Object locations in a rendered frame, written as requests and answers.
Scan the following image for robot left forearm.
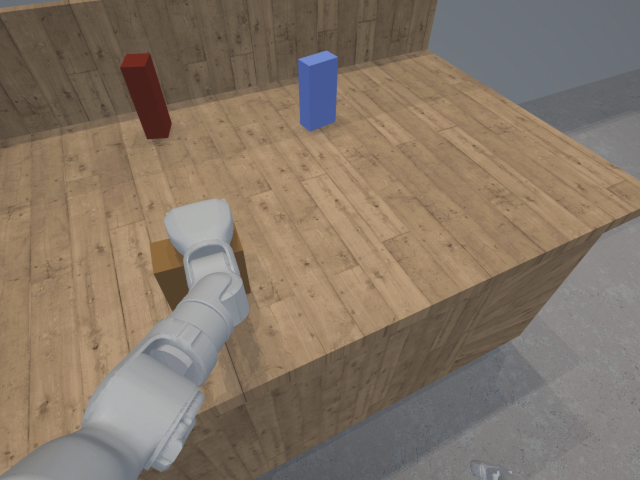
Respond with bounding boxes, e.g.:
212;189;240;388
81;239;249;428

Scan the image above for left robot hand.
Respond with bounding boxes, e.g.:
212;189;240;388
163;198;234;256

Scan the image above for table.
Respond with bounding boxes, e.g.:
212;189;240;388
0;0;640;480

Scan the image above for robot left upper arm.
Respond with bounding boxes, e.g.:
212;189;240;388
0;352;205;480

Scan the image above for sponge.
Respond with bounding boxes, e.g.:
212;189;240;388
149;223;251;312

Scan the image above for right robot hand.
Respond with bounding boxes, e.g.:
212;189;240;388
470;460;524;480

